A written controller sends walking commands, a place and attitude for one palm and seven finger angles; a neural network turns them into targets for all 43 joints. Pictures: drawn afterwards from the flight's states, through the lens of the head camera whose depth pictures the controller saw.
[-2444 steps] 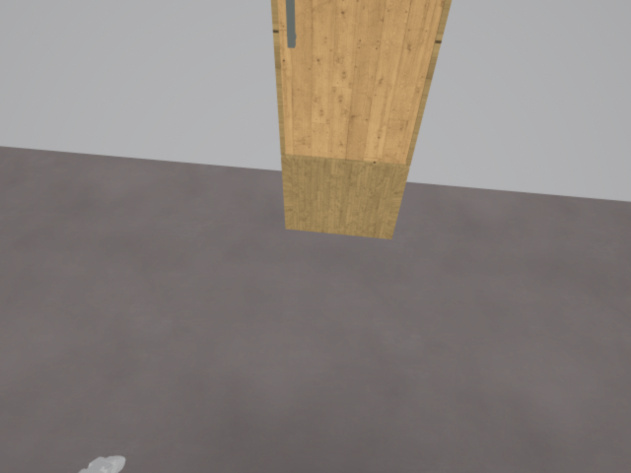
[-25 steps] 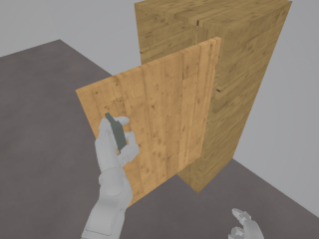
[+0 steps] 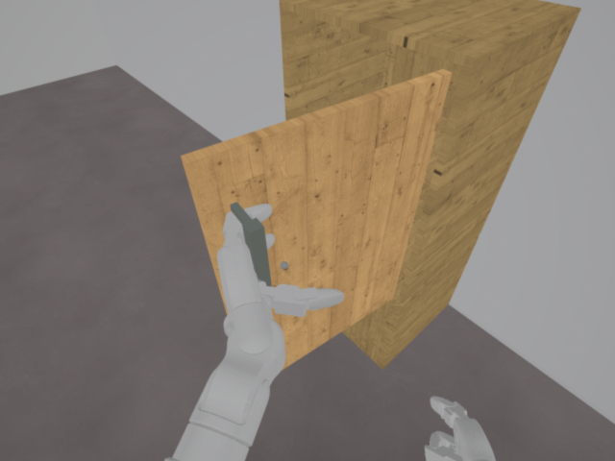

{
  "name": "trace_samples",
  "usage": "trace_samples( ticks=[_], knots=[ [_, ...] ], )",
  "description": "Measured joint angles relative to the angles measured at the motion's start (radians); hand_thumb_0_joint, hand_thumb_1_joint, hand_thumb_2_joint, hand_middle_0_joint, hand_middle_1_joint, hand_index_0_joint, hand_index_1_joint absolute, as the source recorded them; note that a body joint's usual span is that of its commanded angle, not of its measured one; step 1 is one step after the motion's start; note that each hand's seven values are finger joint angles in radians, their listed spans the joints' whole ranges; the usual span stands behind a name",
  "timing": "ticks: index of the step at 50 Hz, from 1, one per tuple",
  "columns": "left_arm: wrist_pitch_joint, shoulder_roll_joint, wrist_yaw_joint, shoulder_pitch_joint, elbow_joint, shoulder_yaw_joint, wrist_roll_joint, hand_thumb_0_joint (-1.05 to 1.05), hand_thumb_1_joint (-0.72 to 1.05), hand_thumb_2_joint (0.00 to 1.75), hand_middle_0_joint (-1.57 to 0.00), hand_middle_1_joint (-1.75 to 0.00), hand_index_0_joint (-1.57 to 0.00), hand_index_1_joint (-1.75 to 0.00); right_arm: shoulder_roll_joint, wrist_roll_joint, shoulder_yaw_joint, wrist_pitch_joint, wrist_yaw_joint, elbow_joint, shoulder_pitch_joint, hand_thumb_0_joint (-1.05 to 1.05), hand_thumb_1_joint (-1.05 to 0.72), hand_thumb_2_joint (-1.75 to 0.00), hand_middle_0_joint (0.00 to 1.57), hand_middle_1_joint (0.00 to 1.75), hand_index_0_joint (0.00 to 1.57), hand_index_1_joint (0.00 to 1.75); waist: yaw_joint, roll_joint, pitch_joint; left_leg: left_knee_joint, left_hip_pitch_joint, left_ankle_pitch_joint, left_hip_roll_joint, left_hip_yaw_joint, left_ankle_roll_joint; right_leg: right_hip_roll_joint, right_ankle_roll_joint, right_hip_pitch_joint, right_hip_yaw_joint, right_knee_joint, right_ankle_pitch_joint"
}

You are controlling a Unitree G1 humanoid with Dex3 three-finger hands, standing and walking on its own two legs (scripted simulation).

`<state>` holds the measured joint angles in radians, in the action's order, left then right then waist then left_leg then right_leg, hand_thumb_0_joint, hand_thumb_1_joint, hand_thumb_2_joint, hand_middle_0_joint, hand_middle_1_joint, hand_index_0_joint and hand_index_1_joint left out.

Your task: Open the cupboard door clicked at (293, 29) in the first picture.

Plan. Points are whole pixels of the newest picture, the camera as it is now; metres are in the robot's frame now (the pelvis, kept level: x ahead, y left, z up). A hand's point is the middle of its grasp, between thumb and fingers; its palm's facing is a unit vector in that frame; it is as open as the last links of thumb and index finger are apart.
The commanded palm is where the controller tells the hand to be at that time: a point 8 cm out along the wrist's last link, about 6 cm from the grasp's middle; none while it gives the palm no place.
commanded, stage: open thumb and fingers to let go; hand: left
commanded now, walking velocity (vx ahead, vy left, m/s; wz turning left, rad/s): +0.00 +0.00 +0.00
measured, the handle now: (250, 250) +0.35 +0.11 +0.11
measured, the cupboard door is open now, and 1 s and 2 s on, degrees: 83 85 85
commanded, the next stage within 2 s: slide the hand sideways off the handle in 0.14 s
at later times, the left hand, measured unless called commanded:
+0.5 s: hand (273, 286) +0.29 +0.07 +0.12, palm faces -0.08 -1.00 -0.03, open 16.0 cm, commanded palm +0.26 +0.11 +0.11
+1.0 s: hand (264, 309) +0.26 +0.08 +0.11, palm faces -0.04 -1.00 -0.02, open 16.1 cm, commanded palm +0.22 +0.15 +0.11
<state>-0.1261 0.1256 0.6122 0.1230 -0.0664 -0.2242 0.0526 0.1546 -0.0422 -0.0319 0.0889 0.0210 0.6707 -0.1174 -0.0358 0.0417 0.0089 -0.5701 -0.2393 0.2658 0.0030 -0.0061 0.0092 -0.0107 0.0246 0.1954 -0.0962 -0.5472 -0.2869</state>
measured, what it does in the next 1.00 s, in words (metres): stands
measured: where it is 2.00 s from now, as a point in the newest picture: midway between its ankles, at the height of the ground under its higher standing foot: outside the picture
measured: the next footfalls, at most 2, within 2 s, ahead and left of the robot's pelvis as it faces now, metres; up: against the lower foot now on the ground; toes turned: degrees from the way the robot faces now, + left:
none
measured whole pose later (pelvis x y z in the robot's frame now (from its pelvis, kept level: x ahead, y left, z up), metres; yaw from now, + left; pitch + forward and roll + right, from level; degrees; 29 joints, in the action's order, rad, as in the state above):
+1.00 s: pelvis +0.02 -0.02 +0.00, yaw -3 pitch -3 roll +0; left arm -0.06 -0.11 0.03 -0.26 0.25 -0.10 -0.12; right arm 0.20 0.01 -0.06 0.00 0.04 0.55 -0.18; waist -0.03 0.04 0.00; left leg -0.53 -0.20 0.27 0.03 -0.04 -0.01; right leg 0.02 0.04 0.18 -0.06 -0.52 -0.29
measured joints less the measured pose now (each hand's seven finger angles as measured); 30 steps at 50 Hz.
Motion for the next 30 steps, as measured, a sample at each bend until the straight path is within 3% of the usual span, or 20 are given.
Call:
trace_samples(
  ticks=[13, 15, 17, 20, 22, 26, 30],
  knots=[
    [-0.002, 0.008, 0.016, 0.051, -0.039, -0.009, 0.009, -0.01, -0.5, 0.3, -0.46, -0.71, -0.43, -0.74, 0.002, 0.004, 0.001, -0.001, -0.004, 0.02, 0.003, 0.02, -0.91, -0.9, 0.2, 0.3, 0.2, 0.3, -0.007, -0.004, 0.005, -0.028, -0.037, -0.003, -0.008, 0.004, 0.007, -0.01, -0.006, 0.033, -0.005, -0.028, 0.001],
    [0.015, -0.012, -0.052, 0.04, -0.034, -0.003, 0.026, -0.01, -0.5, 0.3, -0.46, -0.67, -0.41, -0.7, 0.002, 0.007, -0.004, 0.0, -0.001, 0.011, -0.003, 0.02, -0.91, -0.9, 0.2, 0.3, 0.2, 0.3, -0.008, -0.012, 0.007, -0.024, -0.037, -0.008, -0.013, 0.005, 0.009, -0.014, -0.006, 0.038, -0.005, -0.033, 0.001],
    [0.054, -0.068, -0.181, 0.029, -0.033, 0.001, 0.013, -0.01, -0.5, 0.3, -0.42, -0.61, -0.35, -0.64, 0.006, 0.018, -0.012, -0.005, 0.012, -0.01, -0.021, 0.02, -0.91, -0.9, 0.2, 0.3, 0.2, 0.3, -0.011, -0.015, 0.011, -0.021, -0.036, -0.013, -0.016, 0.006, 0.01, -0.017, -0.006, 0.038, -0.007, -0.036, 0.001],
    [0.099, -0.164, -0.383, 0.033, -0.045, 0.006, -0.053, -0.01, -0.5, 0.3, -0.35, -0.51, -0.25, -0.54, 0.023, 0.04, -0.024, -0.028, 0.034, -0.033, -0.048, 0.02, -0.91, -0.9, 0.2, 0.3, 0.2, 0.3, -0.012, -0.006, 0.018, -0.022, -0.032, -0.016, -0.019, 0.011, 0.011, -0.02, -0.006, 0.032, -0.011, -0.038, 0.002],
    [0.105, -0.199, -0.474, 0.042, -0.057, 0.013, -0.113, -0.01, -0.5, 0.3, -0.3, -0.45, -0.2, -0.48, 0.036, 0.054, -0.031, -0.051, 0.043, -0.038, -0.06, 0.02, -0.91, -0.9, 0.2, 0.3, 0.2, 0.3, -0.011, 0.004, 0.018, -0.023, -0.03, -0.018, -0.021, 0.011, 0.012, -0.022, -0.007, 0.03, -0.012, -0.038, 0.004],
    [0.098, -0.195, -0.528, 0.03, -0.057, 0.041, -0.183, -0.02, -0.5, 0.3, -0.24, -0.38, -0.18, -0.43, 0.045, 0.065, -0.038, -0.09, 0.04, -0.035, -0.067, 0.02, -0.91, -0.9, 0.2, 0.3, 0.2, 0.3, -0.006, 0.009, 0.007, -0.015, -0.029, -0.022, -0.021, 0.001, 0.013, -0.023, -0.01, 0.036, -0.001, -0.038, 0.008],
    [0.087, -0.177, -0.511, -0.02, -0.01, 0.047, -0.164, -0.01, -0.5, 0.3, -0.24, -0.37, -0.19, -0.41, 0.042, 0.063, -0.038, -0.106, 0.021, -0.047, -0.071, 0.02, -0.91, -0.9, 0.2, 0.3, 0.2, 0.3, -0.001, 0.004, -0.003, -0.005, -0.022, -0.023, -0.015, -0.014, 0.011, -0.017, -0.008, 0.039, 0.014, -0.037, 0.01]
  ],
)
